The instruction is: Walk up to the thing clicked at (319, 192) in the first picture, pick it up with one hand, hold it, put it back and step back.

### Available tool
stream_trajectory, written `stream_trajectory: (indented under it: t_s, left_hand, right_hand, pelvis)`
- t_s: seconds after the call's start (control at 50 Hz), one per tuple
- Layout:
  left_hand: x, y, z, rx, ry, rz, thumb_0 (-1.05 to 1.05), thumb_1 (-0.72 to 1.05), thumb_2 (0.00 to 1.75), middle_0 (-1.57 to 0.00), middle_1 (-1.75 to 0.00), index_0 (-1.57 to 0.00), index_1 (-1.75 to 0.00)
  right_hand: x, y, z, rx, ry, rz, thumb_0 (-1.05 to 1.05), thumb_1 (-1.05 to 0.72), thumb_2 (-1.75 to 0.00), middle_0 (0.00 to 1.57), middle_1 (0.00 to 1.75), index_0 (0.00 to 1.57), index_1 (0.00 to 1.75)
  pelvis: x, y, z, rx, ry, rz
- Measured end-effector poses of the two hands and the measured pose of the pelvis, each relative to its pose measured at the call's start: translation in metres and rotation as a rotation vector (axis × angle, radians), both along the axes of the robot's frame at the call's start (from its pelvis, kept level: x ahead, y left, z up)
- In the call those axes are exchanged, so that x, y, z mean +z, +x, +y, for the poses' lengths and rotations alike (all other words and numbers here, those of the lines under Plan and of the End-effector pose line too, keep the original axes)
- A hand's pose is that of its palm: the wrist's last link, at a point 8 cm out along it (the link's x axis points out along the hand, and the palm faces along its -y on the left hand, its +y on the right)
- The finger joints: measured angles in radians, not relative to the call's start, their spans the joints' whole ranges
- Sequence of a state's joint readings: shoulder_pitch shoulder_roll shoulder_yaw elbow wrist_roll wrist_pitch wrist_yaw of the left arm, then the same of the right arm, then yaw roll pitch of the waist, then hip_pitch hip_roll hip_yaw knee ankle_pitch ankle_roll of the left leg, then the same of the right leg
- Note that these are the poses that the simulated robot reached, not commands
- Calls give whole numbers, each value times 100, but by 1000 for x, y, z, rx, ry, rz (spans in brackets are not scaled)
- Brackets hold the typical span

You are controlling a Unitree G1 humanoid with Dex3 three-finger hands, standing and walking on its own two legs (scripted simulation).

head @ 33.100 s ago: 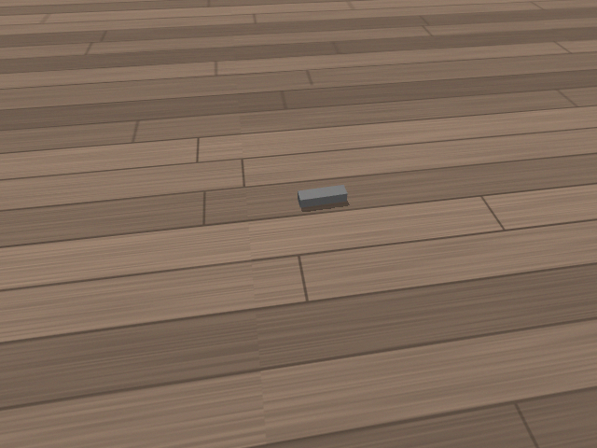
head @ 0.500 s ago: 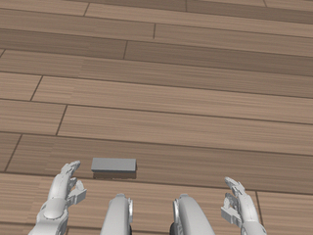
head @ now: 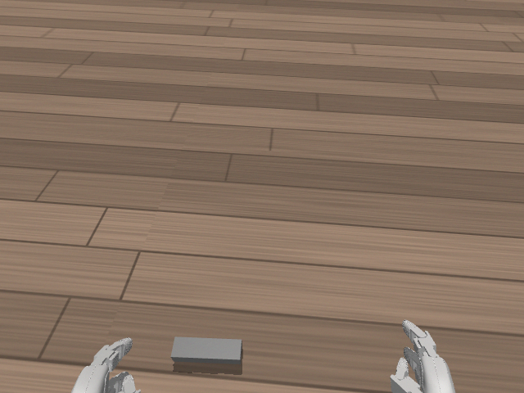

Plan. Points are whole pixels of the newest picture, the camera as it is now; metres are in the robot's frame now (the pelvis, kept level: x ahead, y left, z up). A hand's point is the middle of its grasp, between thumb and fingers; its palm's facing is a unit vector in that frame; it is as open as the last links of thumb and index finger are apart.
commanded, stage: home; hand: left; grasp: from above
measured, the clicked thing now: (207, 350) +0.42 +0.17 -0.69
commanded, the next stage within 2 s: stand in 1.90 s
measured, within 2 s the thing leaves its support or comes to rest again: neither
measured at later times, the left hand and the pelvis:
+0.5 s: hand out of the picture +0.16 +0.18 -0.05, palm faces +0.04 -0.98 -0.21, open 7.4 cm; pelvis +0.00 +0.00 +0.00, yaw +0 degrees
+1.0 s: hand out of the picture +0.15 +0.17 -0.04, palm faces +0.04 -0.98 -0.21, open 7.4 cm; pelvis -0.01 -0.01 +0.00, yaw +0 degrees
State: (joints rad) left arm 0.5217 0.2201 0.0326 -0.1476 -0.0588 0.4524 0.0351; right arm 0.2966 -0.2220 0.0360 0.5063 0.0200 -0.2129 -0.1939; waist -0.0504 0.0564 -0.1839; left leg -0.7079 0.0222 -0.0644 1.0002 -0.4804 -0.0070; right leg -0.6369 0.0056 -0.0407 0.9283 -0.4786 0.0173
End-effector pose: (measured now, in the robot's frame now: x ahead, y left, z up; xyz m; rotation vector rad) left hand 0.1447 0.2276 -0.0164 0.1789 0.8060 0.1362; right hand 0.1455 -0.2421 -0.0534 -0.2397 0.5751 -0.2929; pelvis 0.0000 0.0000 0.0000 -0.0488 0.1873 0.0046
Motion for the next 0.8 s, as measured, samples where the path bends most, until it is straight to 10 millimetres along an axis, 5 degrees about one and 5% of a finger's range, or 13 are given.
stream_trajectory:
  t_s: [0.18, 0.8]
  left_hand:
    - [-5, -4, 1, 3, -13, 11, 1, 90, 90, -20, -30, -20, -30]
    - [-2, -6, -5, -18, -5, -1, 1, 90, 90, -20, -30, -20, -30]
  right_hand:
    - [5, 13, 7, 50, -6, -32, 2, -90, -90, 21, 30, 20, 30]
    - [-5, -13, -4, 12, -4, 11, 2, -90, -90, 21, 30, 20, 30]
  pelvis:
    - [0, -2, 0, 5, 2, -12]
    - [-1, -8, -4, -4, 6, -25]
